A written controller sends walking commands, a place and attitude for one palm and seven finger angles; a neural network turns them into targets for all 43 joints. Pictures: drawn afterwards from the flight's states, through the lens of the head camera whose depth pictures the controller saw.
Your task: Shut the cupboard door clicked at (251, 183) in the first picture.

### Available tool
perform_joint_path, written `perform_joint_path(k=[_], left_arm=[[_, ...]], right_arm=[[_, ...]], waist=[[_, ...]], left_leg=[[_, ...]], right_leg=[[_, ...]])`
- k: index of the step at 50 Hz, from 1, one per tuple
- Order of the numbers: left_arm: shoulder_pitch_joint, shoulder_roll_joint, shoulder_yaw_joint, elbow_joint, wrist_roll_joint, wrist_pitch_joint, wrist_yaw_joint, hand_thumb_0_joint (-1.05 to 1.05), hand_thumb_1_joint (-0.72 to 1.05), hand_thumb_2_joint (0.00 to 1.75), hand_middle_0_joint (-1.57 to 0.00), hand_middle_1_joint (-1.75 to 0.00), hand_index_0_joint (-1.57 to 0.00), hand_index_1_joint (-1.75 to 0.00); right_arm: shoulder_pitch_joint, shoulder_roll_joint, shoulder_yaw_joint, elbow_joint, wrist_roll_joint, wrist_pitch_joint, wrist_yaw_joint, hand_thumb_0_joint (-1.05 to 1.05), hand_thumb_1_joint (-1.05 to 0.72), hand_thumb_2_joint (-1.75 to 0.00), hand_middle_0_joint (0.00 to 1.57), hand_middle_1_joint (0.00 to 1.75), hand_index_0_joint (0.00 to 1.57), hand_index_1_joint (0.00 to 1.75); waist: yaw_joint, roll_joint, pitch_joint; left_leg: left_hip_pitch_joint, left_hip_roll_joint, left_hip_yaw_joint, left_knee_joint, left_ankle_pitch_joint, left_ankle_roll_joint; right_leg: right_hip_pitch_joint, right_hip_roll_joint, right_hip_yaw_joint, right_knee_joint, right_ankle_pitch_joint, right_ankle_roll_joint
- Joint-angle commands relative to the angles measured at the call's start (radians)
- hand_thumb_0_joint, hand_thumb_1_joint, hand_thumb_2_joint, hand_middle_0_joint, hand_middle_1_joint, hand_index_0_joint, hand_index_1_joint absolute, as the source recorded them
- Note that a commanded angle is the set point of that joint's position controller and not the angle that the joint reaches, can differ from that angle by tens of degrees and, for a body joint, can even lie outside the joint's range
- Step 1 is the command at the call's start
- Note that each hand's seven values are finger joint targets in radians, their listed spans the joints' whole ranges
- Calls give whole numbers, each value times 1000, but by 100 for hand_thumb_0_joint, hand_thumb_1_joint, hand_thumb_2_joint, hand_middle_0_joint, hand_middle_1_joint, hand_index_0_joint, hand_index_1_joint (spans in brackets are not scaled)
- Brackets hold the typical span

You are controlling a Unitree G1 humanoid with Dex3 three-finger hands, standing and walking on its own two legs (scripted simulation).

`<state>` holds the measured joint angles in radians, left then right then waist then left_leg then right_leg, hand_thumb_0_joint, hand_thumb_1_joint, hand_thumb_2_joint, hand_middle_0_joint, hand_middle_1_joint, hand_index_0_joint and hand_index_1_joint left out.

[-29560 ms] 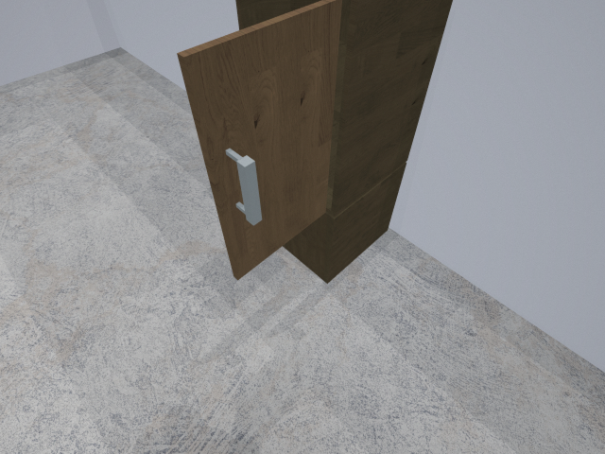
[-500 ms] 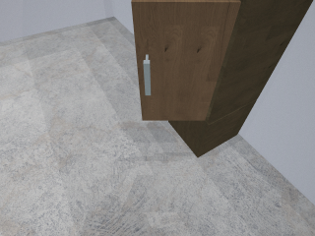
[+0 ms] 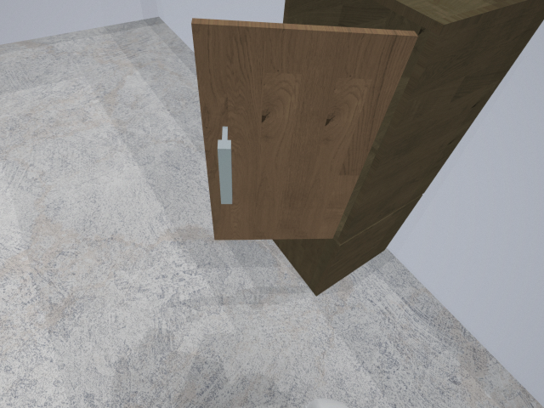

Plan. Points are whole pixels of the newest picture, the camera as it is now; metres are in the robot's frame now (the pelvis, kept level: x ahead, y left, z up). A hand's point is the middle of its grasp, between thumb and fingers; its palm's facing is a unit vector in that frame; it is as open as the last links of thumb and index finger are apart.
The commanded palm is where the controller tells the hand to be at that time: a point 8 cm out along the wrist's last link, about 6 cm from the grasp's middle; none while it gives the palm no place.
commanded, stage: take the last steps up to it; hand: left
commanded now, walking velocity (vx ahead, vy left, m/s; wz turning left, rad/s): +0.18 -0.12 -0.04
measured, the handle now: (225, 166) +0.55 +0.12 -0.01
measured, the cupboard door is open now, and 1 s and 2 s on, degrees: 59 59 59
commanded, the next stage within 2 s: come to a stop and stand still in 0.08 s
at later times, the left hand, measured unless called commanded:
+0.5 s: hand (217, 358) +0.22 +0.10 -0.15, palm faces +0.03 -0.98 -0.22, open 7.3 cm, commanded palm none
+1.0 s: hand out of the picture +0.07 +0.16 -0.17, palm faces +0.05 -0.97 -0.24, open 7.4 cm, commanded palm none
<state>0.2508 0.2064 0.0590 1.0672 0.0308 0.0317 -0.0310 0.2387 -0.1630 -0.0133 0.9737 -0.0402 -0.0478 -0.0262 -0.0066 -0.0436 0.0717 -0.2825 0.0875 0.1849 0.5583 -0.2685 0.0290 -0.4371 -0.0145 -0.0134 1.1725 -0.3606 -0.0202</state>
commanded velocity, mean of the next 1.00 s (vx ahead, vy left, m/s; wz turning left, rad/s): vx -0.07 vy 0.05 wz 0.00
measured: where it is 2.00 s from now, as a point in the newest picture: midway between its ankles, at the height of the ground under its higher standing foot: outside the picture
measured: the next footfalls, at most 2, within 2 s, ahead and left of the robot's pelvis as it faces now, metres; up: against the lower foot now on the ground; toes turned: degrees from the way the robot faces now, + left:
right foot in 0.26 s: +0.20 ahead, -0.19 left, +0.00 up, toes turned -5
left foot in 0.68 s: +0.14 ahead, +0.07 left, +0.00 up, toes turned +4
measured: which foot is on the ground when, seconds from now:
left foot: down 0.00-0.28, up 0.30-0.66, down 0.68-1.00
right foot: up 0.00-0.24, down 0.26-0.68, up 0.70-0.94, down 0.96-1.00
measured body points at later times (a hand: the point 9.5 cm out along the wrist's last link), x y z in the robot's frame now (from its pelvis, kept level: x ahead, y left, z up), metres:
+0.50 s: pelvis +0.11 -0.07 +0.00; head +0.16 -0.09 +0.45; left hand +0.22 +0.15 -0.14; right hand +0.15 -0.33 -0.16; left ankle +0.08 +0.05 -0.66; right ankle +0.16 -0.19 -0.73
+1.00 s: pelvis +0.08 -0.03 +0.00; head +0.10 -0.03 +0.45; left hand +0.06 +0.21 -0.15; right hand +0.15 -0.25 -0.15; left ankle +0.10 +0.06 -0.73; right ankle +0.04 -0.16 -0.74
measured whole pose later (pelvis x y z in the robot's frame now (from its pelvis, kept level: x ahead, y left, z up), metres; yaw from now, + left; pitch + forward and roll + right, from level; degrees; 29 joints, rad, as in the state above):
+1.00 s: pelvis +0.08 -0.03 +0.00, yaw +0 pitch +0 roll +1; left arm 0.29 0.21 0.02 1.07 0.02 0.03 0.03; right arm 0.18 -0.15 -0.01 1.01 0.00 0.02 -0.02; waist 0.04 -0.02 0.04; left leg -0.26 -0.02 0.08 0.48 -0.22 0.04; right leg -0.17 -0.02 0.04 0.49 -0.34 0.00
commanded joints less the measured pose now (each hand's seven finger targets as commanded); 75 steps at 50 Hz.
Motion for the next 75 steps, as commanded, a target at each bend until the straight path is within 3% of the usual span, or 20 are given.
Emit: perform_joint_path(k=[1, 8, 11, 12, 13, 14, 16, 20, 26, 31, 32, 34, 35, 38, 43, 46, 49, 52, 61, 75], left_arm=[[8, 27, 15, -81, 0, -11, -7, 0, 90, 90, -20, -30, -20, -30], [-110, 27, 4, -129, -3, -21, -5, 0, 90, 90, -20, -30, -20, -30], [-12, 43, 5, -99, -5, -42, 7, 0, 90, 90, -20, -30, -20, -30], [57, 95, 10, -76, -5, -58, 21, 0, 90, 90, -20, -30, -20, -30], [104, 178, 21, -53, -1, -71, 39, 0, 90, 90, -20, -30, -20, -30], [116, 208, 14, -53, -10, -72, 42, 0, 90, 90, -20, -30, -20, -30], [38, 186, 16, -63, -9, -67, 66, 0, 90, 90, -20, -30, -20, -30], [-25, 169, 25, -96, -6, -39, 81, 0, 90, 90, -20, -30, -20, -30], [-98, 156, 32, -151, 3, -31, 79, 0, 90, 90, -20, -30, -20, -30], [-101, 171, 34, -157, 3, -18, 66, 0, 90, 90, -20, -30, -20, -30], [-97, 156, 28, -154, -2, -11, 64, 0, 90, 90, -20, -30, -20, -30], [-55, 65, 8, -177, -18, 10, 60, 0, 90, 90, -20, -30, -20, -30], [-75, 89, 10, -178, -13, 16, 58, 0, 90, 90, -20, -30, -20, -30], [-23, 102, 15, -132, -9, 24, 54, 0, 90, 90, -20, -30, -20, -30], [-3, 69, -13, -102, -15, 6, 52, 0, 90, 90, -20, -30, -20, -30], [81, 58, -23, -54, -16, -9, 57, 0, 90, 90, -20, -30, -20, -30], [48, 107, -30, -41, -15, -30, 60, 0, 90, 90, -20, -30, -20, -30], [48, 67, -37, -13, -18, -49, 64, 0, 90, 90, -20, -30, -20, -30], [78, 39, -42, 26, -22, -35, 67, 0, 90, 90, -20, -30, -20, -30], [92, 16, -41, 39, -26, -41, 69, 0, 90, 90, -20, -30, -20, -30]], right_arm=[[120, -177, -47, 6, 7, -12, -12, 0, -90, -90, 20, 30, 20, 30], [135, -184, -66, 26, 3, 10, 5, 0, -90, -90, 20, 30, 20, 30], [111, -167, -63, 37, 10, 24, 5, 0, -90, -90, 20, 30, 20, 30], [126, -121, -50, 44, 18, 25, 9, 0, -90, -90, 20, 30, 20, 30], [173, -54, -34, 41, 29, 25, 16, 0, -90, -90, 20, 30, 20, 30], [199, -70, -34, 37, 42, 41, 6, 0, -90, -90, 20, 30, 20, 30], [177, -87, -38, 42, 49, 64, -8, 0, -90, -90, 20, 30, 20, 30], [72, -100, -46, 27, 39, 91, -1, 0, -90, -90, 20, 30, 20, 30], [37, -96, -53, -26, 28, 110, 18, 0, -90, -90, 20, 30, 20, 30], [78, -101, -48, -35, 28, 87, 20, 0, -90, -90, 20, 30, 20, 30], [107, -120, -48, -27, 27, 79, 21, 0, -90, -90, 20, 30, 20, 30], [21, -262, -62, -83, 8, 70, 15, 0, -90, -90, 20, 30, 20, 30], [-43, -253, -56, -102, 3, 68, 4, 0, -90, -90, 20, 30, 20, 30], [-103, -200, -33, -99, 9, 57, -13, 0, -90, -90, 20, 30, 20, 30], [-51, -184, -31, -49, 20, 51, -11, 0, -90, -90, 20, 30, 20, 30], [-37, -170, -33, -15, 35, 50, -9, 0, -90, -90, 20, 30, 20, 30], [-1, -110, -24, 8, 45, 48, 6, 0, -90, -90, 20, 30, 20, 30], [25, -111, -25, 49, 39, 40, 2, 0, -90, -90, 20, 30, 20, 30], [58, -97, -5, 125, 32, 44, -2, 0, -90, -90, 20, 30, 20, 30], [133, -73, -5, 148, 31, 35, -10, 0, -90, -90, 20, 30, 20, 30]], waist=[[-8, 169, -31], [-28, 195, 11], [25, 163, -59], [53, 40, -95], [54, -159, -180], [41, -123, -223], [29, -282, -249], [35, -98, -181], [5, -118, -155], [-23, -122, -148], [-37, -75, -142], [-8, 340, -59], [-2, 246, -30], [38, 224, -38], [16, 171, -81], [34, 122, -108], [-14, 51, -48], [-17, -120, -107], [-2, 42, 31], [1, 22, -7]], left_leg=[[92, 244, -192, -357, 164, 79], [65, 234, -124, -322, 162, 86], [62, 163, -65, -128, 249, 28], [-14, 96, -39, -4, 188, -22], [-146, -11, -2, 136, -146, -69], [-61, -28, -80, 254, -389, -70], [-130, -24, -157, 399, -385, -75], [-173, -59, -191, 540, -278, -87], [-123, -65, -195, 436, -174, -89], [77, -77, -141, 22, -28, -69], [175, -55, -159, -108, 62, -62], [-8, 257, -492, -318, 170, 82], [-110, 253, -487, -333, 173, 135], [-37, 168, -360, -273, 327, 126], [101, 157, -338, -265, 319, 138], [87, 106, -315, -219, 213, 83], [109, -18, -245, -205, 55, -14], [196, 0, -218, -182, 184, -11], [121, -1, -227, -259, 50, -18], [118, 10, -234, -245, 124, -15]], right_leg=[[-122, -73, 17, -101, 115, 32], [3, -55, -67, -464, 179, 40], [234, -7, -100, -669, 273, 35], [386, -72, -5, -747, 490, 24], [550, -289, 202, -760, 835, -40], [478, -394, 210, -774, 1040, -121], [494, -379, 219, -715, 1265, -176], [373, -365, 147, -747, 1092, -179], [226, -337, 96, -820, 706, -173], [142, -278, 112, -781, 361, -115], [65, -239, 89, -718, 210, -71], [18, -26, -36, -462, -162, 38], [66, -16, 25, -343, -164, 33], [40, -1, 80, -186, -99, 32], [127, -8, 27, -444, -91, 40], [279, -9, 37, -744, 124, 27], [189, -137, 180, -867, 157, -36], [207, -101, 149, -851, 275, -21], [178, -77, 147, -894, 84, -17], [225, -71, 129, -872, 160, -18]])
